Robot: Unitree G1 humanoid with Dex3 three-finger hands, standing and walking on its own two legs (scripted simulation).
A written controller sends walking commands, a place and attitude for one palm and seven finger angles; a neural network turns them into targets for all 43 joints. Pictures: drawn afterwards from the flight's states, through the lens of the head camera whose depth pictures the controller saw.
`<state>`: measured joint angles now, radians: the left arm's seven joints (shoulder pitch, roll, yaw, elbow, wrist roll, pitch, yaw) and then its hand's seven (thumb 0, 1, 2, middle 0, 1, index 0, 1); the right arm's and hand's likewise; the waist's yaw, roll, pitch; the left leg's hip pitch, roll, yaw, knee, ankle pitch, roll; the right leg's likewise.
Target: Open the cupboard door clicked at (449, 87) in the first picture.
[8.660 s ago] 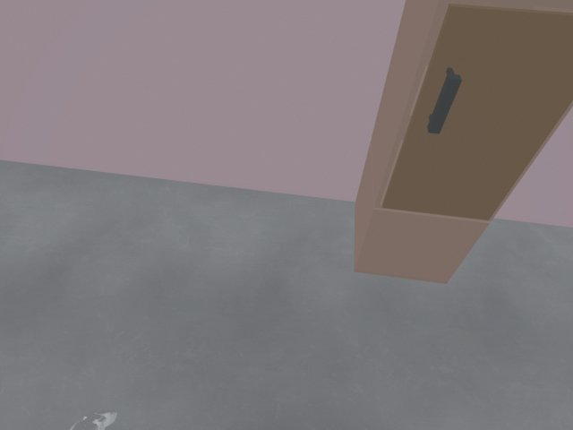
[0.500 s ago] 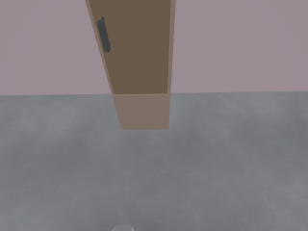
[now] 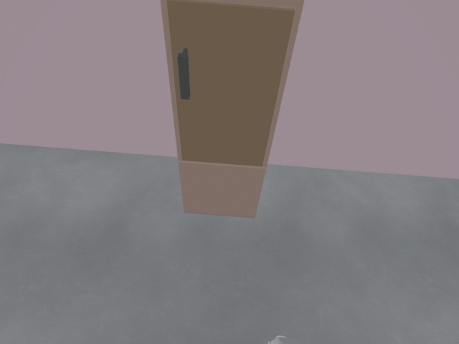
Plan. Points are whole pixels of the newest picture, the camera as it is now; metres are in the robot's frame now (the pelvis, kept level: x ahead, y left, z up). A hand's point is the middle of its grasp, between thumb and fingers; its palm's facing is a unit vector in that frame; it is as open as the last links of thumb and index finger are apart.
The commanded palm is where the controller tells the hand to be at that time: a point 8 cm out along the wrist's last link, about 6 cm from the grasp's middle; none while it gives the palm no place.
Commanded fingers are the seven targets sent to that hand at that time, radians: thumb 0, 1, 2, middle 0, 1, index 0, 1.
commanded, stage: take the last steps up to it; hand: left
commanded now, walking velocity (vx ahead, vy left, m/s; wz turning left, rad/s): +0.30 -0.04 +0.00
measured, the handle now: (185, 73) +0.83 +0.18 +0.05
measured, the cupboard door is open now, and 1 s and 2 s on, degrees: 0 0 0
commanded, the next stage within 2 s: come to a stop and stand still in 0.60 s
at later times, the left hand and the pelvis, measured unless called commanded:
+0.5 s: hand out of the picture +0.16 +0.12 -0.17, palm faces +0.11 -0.97 -0.21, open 7.2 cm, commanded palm none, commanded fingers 0.00 0.90 0.90 -0.20 -0.30 -0.20 -0.30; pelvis +0.16 -0.06 +0.00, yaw +3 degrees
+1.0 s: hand (161, 282) +0.29 +0.17 -0.19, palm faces +0.10 -0.98 -0.19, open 7.4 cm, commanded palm none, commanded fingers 0.00 0.90 0.90 -0.20 -0.30 -0.20 -0.30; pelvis +0.26 -0.02 -0.01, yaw +3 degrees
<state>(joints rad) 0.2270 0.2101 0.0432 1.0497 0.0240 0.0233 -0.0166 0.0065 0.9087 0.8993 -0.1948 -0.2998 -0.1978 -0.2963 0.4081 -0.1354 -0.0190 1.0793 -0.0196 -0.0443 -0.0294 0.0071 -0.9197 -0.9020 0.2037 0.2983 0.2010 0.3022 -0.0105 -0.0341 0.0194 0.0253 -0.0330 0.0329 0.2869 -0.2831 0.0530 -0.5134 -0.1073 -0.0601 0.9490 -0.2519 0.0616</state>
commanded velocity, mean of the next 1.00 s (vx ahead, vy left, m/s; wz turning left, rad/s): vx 0.08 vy -0.03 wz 0.03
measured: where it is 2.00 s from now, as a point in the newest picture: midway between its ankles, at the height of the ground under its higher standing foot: outside the picture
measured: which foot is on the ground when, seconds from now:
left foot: down 0.00-0.20, up 0.22-0.66, down 0.68-1.00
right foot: up 0.00-0.16, down 0.18-0.68, up 0.70-1.00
